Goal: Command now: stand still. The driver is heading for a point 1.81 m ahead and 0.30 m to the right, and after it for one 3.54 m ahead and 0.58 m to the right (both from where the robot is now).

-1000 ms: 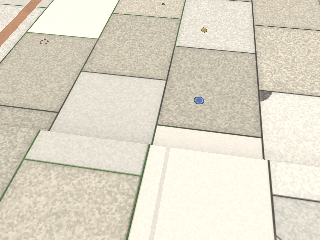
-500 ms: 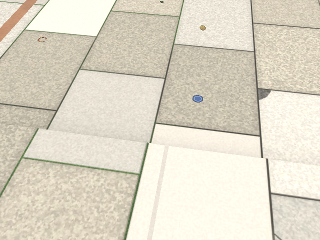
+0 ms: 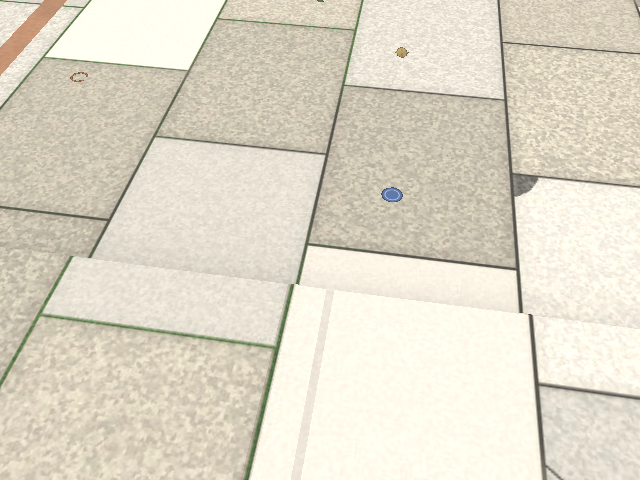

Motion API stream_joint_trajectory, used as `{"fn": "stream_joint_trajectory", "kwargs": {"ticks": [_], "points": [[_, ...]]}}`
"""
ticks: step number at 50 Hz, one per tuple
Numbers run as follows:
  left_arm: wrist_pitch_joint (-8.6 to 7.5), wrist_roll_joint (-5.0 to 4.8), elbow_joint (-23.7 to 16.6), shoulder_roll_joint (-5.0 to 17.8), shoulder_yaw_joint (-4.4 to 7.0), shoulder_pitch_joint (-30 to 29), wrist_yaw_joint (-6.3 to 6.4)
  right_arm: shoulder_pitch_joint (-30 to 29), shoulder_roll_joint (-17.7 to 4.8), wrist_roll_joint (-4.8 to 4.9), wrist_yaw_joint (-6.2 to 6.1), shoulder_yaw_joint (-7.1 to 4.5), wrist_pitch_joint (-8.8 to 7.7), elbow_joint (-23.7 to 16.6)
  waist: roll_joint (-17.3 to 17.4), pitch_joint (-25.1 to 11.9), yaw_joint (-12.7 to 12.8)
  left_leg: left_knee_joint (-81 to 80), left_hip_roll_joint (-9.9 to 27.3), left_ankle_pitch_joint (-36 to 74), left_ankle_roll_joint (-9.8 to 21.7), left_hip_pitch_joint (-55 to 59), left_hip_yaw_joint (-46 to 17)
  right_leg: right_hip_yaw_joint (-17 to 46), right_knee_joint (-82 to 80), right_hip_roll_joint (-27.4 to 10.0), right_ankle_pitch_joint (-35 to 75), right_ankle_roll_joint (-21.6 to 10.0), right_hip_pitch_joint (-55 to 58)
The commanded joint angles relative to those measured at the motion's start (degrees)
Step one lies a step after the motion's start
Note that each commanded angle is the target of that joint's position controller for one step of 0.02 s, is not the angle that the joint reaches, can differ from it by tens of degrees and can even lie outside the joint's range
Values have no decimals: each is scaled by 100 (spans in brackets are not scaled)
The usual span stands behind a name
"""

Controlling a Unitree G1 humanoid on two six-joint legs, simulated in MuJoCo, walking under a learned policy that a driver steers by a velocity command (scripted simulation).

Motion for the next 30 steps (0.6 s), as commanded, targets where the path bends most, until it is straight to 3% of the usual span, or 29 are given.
{"fn": "stream_joint_trajectory", "kwargs": {"ticks": [1,7,8,10,12,15,16,18,19,20,21,22,23,24,25,26,28,30], "points": [[-27,-2,-80,517,76,360,15,209,-539,1,-17,-75,-34,-113,-1,46,-2,-498,209,571,136,126,-213,17,-477,-44,557,-113,-324],[-28,-5,-78,486,70,441,15,278,-514,3,-22,-60,-35,-82,-4,62,-4,-485,204,569,129,110,-200,17,-472,-38,558,-121,-339],[-22,-6,-13,414,55,568,17,388,-461,0,-27,-47,-29,-20,14,-80,-5,-526,153,-73,141,166,-157,-61,-467,31,30,-136,-284],[-15,-63,-52,511,99,566,44,458,-664,75,-54,-124,-11,-17,113,178,-29,-527,112,-2138,318,-167,-219,-195,-180,202,-1621,-293,-632],[-111,-79,-200,474,98,441,35,540,-757,114,-43,-165,-97,-79,293,585,-85,-780,484,-3133,586,-441,-772,-100,89,129,-2173,-450,-1195],[-353,-111,-374,193,55,277,-88,1045,-1046,160,24,-292,-279,-10,967,442,-204,-1532,1573,-3514,1202,13,-2412,-372,1270,165,-1089,-455,-1619],[-401,-127,-401,227,70,261,-133,958,-1058,151,32,-304,-308,-68,944,466,-142,-1709,1789,-3448,1329,-279,-2747,-267,1521,61,-963,-541,-1420],[-469,-161,-306,180,87,645,-177,292,-1027,185,59,-286,-335,-338,842,544,280,-1630,1567,-3024,1112,-1008,-2222,-287,789,20,-1037,-759,-518],[-482,-158,-136,166,107,1092,-167,-142,-1006,234,75,-274,-321,-505,725,626,558,-1273,1159,-2661,856,-1594,-1585,-318,-72,98,-846,-824,364],[-475,-106,65,419,196,1655,-148,-383,-808,228,87,-231,-343,-629,153,531,725,-207,663,-1897,558,-2203,-895,289,-489,-220,-683,-832,1202],[-487,-117,207,1021,361,2415,-147,-476,-387,209,116,-133,-430,-780,-1343,186,870,1827,-26,-1176,174,-2985,227,2195,-1472,-1357,-1620,-1243,1944],[-566,-44,183,1329,402,2577,-225,-610,-474,219,114,-145,-550,-955,-1757,336,844,3024,-90,-1735,200,-3796,17,3885,-1957,-2233,-1815,-1785,1898],[-642,-1,38,921,283,2122,-231,-563,-643,256,146,-183,-618,-924,-887,604,546,3808,274,-1360,297,-4159,-338,3659,-1847,-2207,-1539,-1744,1804],[-683,-22,-92,711,221,1801,-262,-338,-619,258,199,-176,-661,-821,-592,578,363,4033,425,-788,378,-4261,-378,2999,-1790,-1926,-1081,-1537,1819],[-678,-52,-194,702,200,1545,-302,-275,-645,203,221,-200,-693,-770,-410,493,247,3952,561,-355,405,-4231,-308,2441,-1821,-1710,-543,-1348,1814],[-640,-59,-248,594,152,1444,-318,-371,-733,153,240,-243,-710,-784,-362,494,214,3714,681,-51,383,-4140,-257,1934,-1851,-1558,271,-1187,1759],[-537,0,-235,404,81,1638,-288,-534,-585,129,306,-237,-682,-830,-518,356,244,3293,696,325,261,-3759,1,1153,-1865,-1221,1452,-1035,1603],[-479,34,-287,525,81,1711,-218,-998,-387,115,345,-161,-634,-1026,-491,424,314,2574,620,705,132,-3526,194,747,-1942,-1060,1949,-1043,1303]]}}
Velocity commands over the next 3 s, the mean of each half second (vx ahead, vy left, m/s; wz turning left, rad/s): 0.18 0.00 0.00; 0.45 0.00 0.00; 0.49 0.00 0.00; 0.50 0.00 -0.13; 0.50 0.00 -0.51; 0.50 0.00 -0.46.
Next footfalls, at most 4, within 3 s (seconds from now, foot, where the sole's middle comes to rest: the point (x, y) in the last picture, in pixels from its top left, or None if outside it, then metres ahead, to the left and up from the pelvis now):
0.84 left None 0.43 0.10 -0.78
1.36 right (395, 373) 0.75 -0.14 -0.78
2.00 left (290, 263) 1.14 0.12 -0.86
2.54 right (380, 202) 1.38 -0.15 -0.86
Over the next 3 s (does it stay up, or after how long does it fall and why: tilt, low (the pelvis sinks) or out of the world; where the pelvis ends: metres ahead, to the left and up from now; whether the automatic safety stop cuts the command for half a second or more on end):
stays up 1.51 -0.11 -0.09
